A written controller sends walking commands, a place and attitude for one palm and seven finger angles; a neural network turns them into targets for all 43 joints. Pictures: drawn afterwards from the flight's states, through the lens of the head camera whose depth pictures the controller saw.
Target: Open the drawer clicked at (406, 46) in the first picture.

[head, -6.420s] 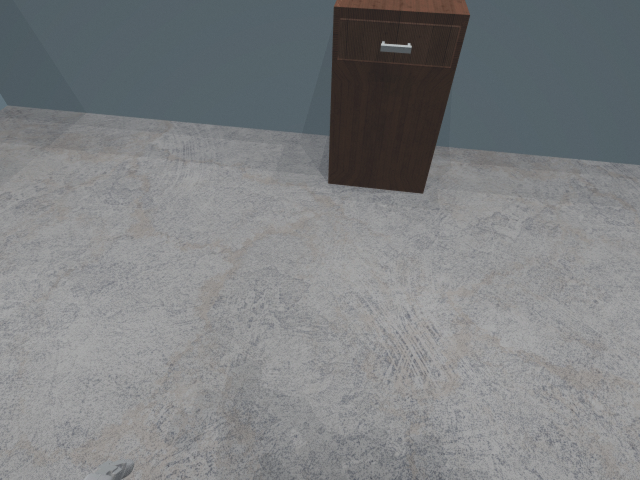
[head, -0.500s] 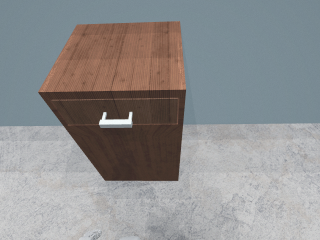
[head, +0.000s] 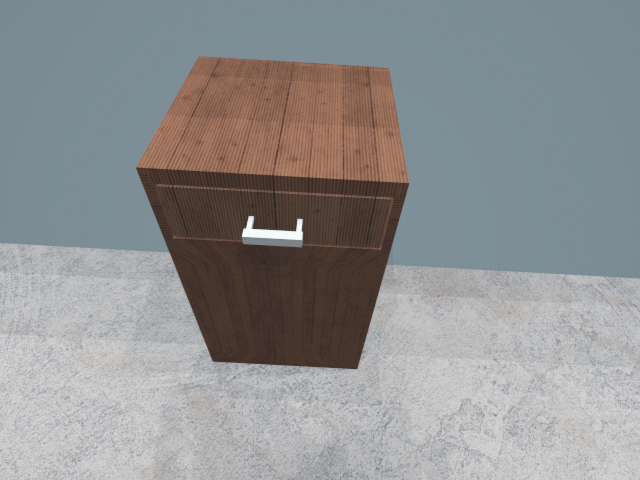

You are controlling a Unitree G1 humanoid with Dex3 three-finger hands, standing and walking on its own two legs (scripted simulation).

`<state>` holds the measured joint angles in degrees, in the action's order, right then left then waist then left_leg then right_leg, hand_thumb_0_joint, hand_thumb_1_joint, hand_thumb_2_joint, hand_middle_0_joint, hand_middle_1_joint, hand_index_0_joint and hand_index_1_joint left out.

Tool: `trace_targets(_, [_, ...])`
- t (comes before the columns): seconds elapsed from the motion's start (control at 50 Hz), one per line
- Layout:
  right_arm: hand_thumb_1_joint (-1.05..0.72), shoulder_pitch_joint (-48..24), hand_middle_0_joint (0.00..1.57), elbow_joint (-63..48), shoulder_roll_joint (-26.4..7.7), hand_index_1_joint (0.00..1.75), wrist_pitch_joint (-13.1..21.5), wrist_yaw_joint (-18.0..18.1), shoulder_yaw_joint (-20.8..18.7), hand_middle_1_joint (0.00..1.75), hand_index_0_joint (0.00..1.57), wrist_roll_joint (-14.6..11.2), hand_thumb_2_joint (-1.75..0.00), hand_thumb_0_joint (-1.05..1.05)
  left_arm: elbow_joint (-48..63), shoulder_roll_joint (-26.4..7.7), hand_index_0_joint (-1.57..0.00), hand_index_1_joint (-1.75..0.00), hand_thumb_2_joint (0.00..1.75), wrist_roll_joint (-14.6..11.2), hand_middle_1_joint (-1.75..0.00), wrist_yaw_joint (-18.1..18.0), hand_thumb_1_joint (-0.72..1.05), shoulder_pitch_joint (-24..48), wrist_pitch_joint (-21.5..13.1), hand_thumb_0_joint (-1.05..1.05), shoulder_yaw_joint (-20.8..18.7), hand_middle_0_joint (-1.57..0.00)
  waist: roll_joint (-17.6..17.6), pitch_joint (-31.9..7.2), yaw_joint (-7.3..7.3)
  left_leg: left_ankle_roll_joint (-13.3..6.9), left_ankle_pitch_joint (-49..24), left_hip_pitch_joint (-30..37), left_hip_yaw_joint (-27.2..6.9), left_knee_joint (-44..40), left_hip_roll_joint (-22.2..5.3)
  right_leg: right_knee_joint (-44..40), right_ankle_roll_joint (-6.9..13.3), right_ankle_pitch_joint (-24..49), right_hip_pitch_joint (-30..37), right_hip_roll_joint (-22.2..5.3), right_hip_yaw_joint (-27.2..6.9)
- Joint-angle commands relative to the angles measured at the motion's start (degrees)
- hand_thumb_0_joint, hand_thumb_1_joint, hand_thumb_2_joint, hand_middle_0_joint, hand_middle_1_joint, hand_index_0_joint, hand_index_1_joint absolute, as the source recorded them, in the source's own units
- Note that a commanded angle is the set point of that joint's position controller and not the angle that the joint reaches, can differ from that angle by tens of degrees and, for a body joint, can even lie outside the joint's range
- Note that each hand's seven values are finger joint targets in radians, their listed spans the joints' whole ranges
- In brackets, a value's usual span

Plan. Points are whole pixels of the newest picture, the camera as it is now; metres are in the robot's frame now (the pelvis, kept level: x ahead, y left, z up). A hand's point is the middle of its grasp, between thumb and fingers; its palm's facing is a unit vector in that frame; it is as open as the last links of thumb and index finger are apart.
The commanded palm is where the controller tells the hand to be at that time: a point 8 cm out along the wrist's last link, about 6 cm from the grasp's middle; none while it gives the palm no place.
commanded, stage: come to a stop and stand still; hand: left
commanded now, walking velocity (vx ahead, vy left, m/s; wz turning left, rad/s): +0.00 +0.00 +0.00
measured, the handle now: (274, 230) +0.55 +0.13 -0.08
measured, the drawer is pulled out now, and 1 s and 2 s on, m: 0.00 0.00 0.00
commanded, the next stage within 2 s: look again from close up in 1.46 s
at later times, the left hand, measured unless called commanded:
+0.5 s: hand out of the picture -0.04 +0.12 -0.18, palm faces +0.03 -0.99 -0.17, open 7.3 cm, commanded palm none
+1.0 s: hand out of the picture -0.03 +0.11 -0.18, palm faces +0.06 -0.98 -0.16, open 7.4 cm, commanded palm none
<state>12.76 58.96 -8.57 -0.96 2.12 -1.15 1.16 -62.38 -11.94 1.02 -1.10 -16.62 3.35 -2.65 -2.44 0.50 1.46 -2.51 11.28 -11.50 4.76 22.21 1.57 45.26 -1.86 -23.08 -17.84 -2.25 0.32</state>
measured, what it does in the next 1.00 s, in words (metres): steps on the spot: right foot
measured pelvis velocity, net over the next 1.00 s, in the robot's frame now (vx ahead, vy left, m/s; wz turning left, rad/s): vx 0.00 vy -0.04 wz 0.01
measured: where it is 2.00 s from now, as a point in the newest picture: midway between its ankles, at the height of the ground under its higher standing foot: outside the picture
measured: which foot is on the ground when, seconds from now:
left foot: down 0.00-1.00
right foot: up 0.00-0.06, down 0.08-1.00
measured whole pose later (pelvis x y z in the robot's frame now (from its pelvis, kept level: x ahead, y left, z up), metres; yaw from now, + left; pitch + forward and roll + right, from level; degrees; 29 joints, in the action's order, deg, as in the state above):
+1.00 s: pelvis +0.00 -0.04 +0.00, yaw +1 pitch -1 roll +1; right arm 16.2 66.9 -6.8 0.0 2.8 0.3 0.7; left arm -65.6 -5.3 0.1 -2.4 -18.4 -0.6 0.2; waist 0.1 1.5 -0.1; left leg 1.5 11.6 -10.7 2.9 23.1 -1.9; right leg 22.5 3.7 -17.6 -4.6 2.3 3.5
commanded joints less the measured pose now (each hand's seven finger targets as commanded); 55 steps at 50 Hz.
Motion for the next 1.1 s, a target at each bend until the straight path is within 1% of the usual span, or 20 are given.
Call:
trace_targets(0.0, [-0.9,4.76,0.2,0.07,-8.71,0.3,1.08,0.05,-1.63,0.3,0.2,-0.5,-0.9,0.0,1.91,-0.93,-0.2,-0.3,0.9,-0.34,-0.3,-0.75,0.9,-0.71,-2.25,0.0,1.1,-0.2,8.55,-2.63,-1.86,-5.99,-16.39,8.99,-13.25,-5.03,-14.3,-18.14,0.12,2.6,2.38,-0.16,0.91])
trace_targets(0.02, [-0.9,4.46,0.2,0.61,-8.17,0.3,1.23,0.01,-1.52,0.3,0.2,-0.83,-0.9,0.0,0.42,-0.9,-0.2,-0.3,0.9,-0.34,-0.3,-0.95,0.9,-3.02,-2.73,0.0,1.24,-0.2,7.0,-3.68,-0.89,-4.23,-16.15,7.38,-12.04,-2.8,-12.74,-25.35,0.26,10.16,7.01,-0.62,0.66])
trace_targets(0.04, [-0.9,4.44,0.2,0.87,-6.63,0.3,1.48,-0.13,-1.29,0.3,0.2,-1.26,-0.9,0.0,-0.54,-1.9,-0.2,-0.3,0.9,-0.23,-0.3,-1.27,0.9,-4.16,-3.26,0.0,1.27,-0.2,3.63,-3.32,-1.2,-1.79,-13.76,3.63,-9.7,-0.72,-10.54,-28.02,1.1,16.74,11.3,-3.13,-2.69])
trace_targets(0.06, [-0.9,4.08,0.2,0.84,-5.48,0.3,1.5,-0.37,-0.97,0.3,0.2,-1.6,-0.9,0.0,-0.58,-3.26,-0.2,-0.3,0.9,-0.27,-0.3,-1.45,0.9,-3.39,-3.62,0.0,1.34,-0.2,0.64,-2.1,-1.95,0.15,-11.0,1.6,-7.78,-0.07,-8.27,-27.46,2.55,21.71,11.62,-6.01,-5.78])
trace_targets(0.08, [-0.9,3.57,0.2,0.98,-4.77,0.3,1.65,-0.45,-0.55,0.3,0.2,-1.48,-0.9,0.0,-0.82,-3.32,-0.2,-0.3,0.9,-0.39,-0.3,-1.46,0.9,-2.99,-3.85,0.0,1.63,-0.2,0.37,-0.69,-2.23,0.93,-8.74,2.24,-6.92,-1.14,-6.9,-26.58,3.52,24.35,9.29,-7.71,-5.85])
trace_targets(0.1, [-0.9,3.76,0.2,1.67,-4.47,0.3,1.58,-0.43,-0.37,0.3,0.2,-1.1,-0.9,0.0,-1.24,-2.61,-0.2,-0.3,0.9,-0.35,-0.3,-1.49,0.9,-3.13,-4.11,0.0,1.86,-0.2,-1.49,-1.48,-2.4,1.17,-11.39,4.08,-6.37,-0.83,-6.72,-25.58,4.13,27.73,8.88,-7.18,-5.6])
trace_targets(0.12, [-0.9,4.03,0.2,2.5,-4.85,0.3,1.34,-0.32,-0.33,0.3,0.2,-0.85,-0.9,0.0,-1.54,-2.11,-0.2,-0.3,0.9,-0.49,-0.3,-1.59,0.9,-2.93,-4.4,0.0,1.84,-0.2,-6.5,-0.77,-2.36,1.4,-10.25,4.8,-5.91,-0.43,-6.9,-25.78,4.12,27.74,8.2,-6.35,-5.25])
trace_targets(0.16, [-0.9,4.84,0.2,3.45,-5.23,0.3,1.17,-0.36,-0.28,0.3,0.2,-0.9,-0.9,0.0,-1.6,-1.4,-0.2,-0.3,0.9,-0.59,-0.3,-1.71,0.9,-2.55,-4.31,0.0,2.23,-0.2,-6.15,0.74,-2.53,1.31,-8.66,5.46,-6.06,-1.3,-7.2,-26.68,3.79,23.14,6.62,-5.58,-4.47])
trace_targets(0.24, [-0.9,5.25,0.2,5.37,-4.59,0.3,0.89,-0.36,0.37,0.3,0.2,-0.74,-0.9,0.0,-1.65,-0.71,-0.2,-0.3,0.9,-0.76,-0.3,-1.71,0.9,-2.8,-3.85,0.0,2.33,-0.2,-0.03,5.45,-2.1,1.3,-3.77,3.91,-6.39,-3.55,-7.2,-29.16,3.66,10.53,3.73,-4.56,-4.79])
trace_targets(0.28, [-0.9,5.69,0.2,5.8,-4.06,0.3,0.63,-0.38,0.47,0.3,0.2,-0.64,-0.9,0.0,-1.78,-0.64,-0.2,-0.3,0.9,-0.76,-0.3,-1.71,0.9,-3.21,-3.69,0.0,2.2,-0.2,1.24,7.07,-1.99,1.54,-1.14,3.0,-6.27,-3.59,-6.86,-30.11,3.76,6.7,2.45,-4.36,-5.03])
trace_targets(0.34, [-0.9,6.61,0.2,6.24,-3.22,0.3,0.39,-0.24,0.58,0.3,0.2,-0.54,-0.9,0.0,-2.02,-0.49,-0.2,-0.3,0.9,-0.82,-0.3,-1.59,0.9,-3.7,-3.57,0.0,2.13,-0.2,3.3,8.52,-1.89,1.66,0.58,1.63,-6.16,-3.67,-6.58,-30.89,4.03,4.13,1.67,-4.21,-5.38])
trace_targets(0.4, [-0.9,7.79,0.2,6.54,-2.76,0.3,0.25,-0.17,0.57,0.3,0.2,-0.42,-0.9,0.0,-1.79,-0.44,-0.2,-0.3,0.9,-0.82,-0.3,-1.55,0.9,-3.81,-3.49,0.0,2.01,-0.2,3.52,8.19,-2.01,1.77,1.63,1.25,-6.02,-3.11,-6.54,-31.29,4.25,1.99,1.25,-4.06,-5.59])
trace_targets(0.56, [-0.9,9.45,0.2,6.9,-2.29,0.3,0.7,0.04,0.57,0.3,0.2,-0.48,-0.9,0.0,-1.98,0.56,-0.2,-0.3,0.9,-0.89,-0.3,-1.52,0.9,-4.5,-3.86,0.0,2.02,-0.2,1.04,5.37,-2.02,1.77,-1.77,2.12,-6.07,-1.82,-6.98,-30.52,4.37,5.24,2.75,-3.8,-5.46])
trace_targets(0.62, [-0.9,9.49,0.2,7.14,-1.91,0.3,1.04,0.17,0.67,0.3,0.2,-0.51,-0.9,0.0,-2.19,1.22,-0.2,-0.3,0.9,-0.95,-0.3,-1.57,0.9,-5.34,-4.14,0.0,2.06,-0.2,1.22,4.66,-1.83,1.74,-4.51,2.42,-6.05,-1.72,-7.25,-29.82,4.33,9.48,4.14,-3.85,-5.03])
trace_targets(0.8, [-0.9,8.77,0.2,7.1,-1.9,0.3,1.1,0.39,0.83,0.3,0.2,-0.61,-0.9,0.0,-2.59,1.65,-0.2,-0.3,0.9,-0.86,-0.3,-1.77,0.9,-6.74,-4.25,0.0,2.24,-0.2,2.2,5.57,-1.62,1.66,-6.78,2.84,-5.94,-1.13,-7.58,-29.36,4.07,14.06,4.86,-3.71,-4.3])
trace_targets(0.84, [-0.9,8.72,0.2,7.12,-1.94,0.3,1.2,0.47,0.78,0.3,0.2,-0.62,-0.9,0.0,-2.59,1.55,-0.2,-0.3,0.9,-0.86,-0.3,-1.83,0.9,-6.8,-4.36,0.0,2.19,-0.2,1.61,4.47,-1.74,1.64,-8.12,3.32,-5.97,-0.87,-7.66,-28.86,3.99,16.72,6.11,-3.7,-4.08])
trace_targets(0.88, [-0.9,8.36,0.2,6.93,-2.07,0.3,1.3,0.53,0.77,0.3,0.2,-0.65,-0.9,0.0,-2.5,1.52,-0.2,-0.3,0.9,-0.77,-0.3,-1.89,0.9,-7.05,-4.36,0.0,2.17,-0.2,2.62,3.6,-1.68,1.54,-9.68,4.03,-5.81,-0.44,-7.88,-28.27,3.94,19.42,6.8,-3.78,-3.77])
trace_targets(0.94, [-0.9,7.85,0.2,6.99,-2.34,0.3,1.42,0.67,0.87,0.3,0.2,-0.7,-0.9,0.0,-2.58,1.44,-0.2,-0.3,0.9,-0.78,-0.3,-1.93,0.9,-7.23,-4.46,0.0,2.16,-0.2,1.54,3.19,-1.65,1.56,-10.91,4.36,-5.71,-0.26,-7.93,-27.86,3.69,22.94,7.9,-4.01,-3.41])
trace_targets(0.98, [-0.9,7.54,0.2,6.92,-2.38,0.3,1.3,0.68,0.9,0.3,0.2,-0.69,-0.9,0.0,-2.52,1.35,-0.2,-0.3,0.9,-0.69,-0.3,-2.01,0.9,-7.07,-4.35,0.0,2.16,-0.2,1.96,4.3,-1.63,1.6,-11.2,4.28,-5.68,-0.14,-7.91,-27.81,3.68,23.45,7.52,-3.92,-3.38])
trace_targets(1.08, [-0.9,6.88,0.2,6.66,-2.66,0.3,1.38,0.8,0.99,0.3,0.2,-0.67,-0.9,0.0,-2.54,0.97,-0.2,-0.3,0.9,-0.67,-0.3,-2.07,0.9,-7.46,-4.34,0.0,2.03,-0.2,1.91,3.65,-1.36,1.57,-12.8,5.03,-5.29,0.29,-7.84,-27.49,3.38,27.37,8.98,-4.21,-3.01])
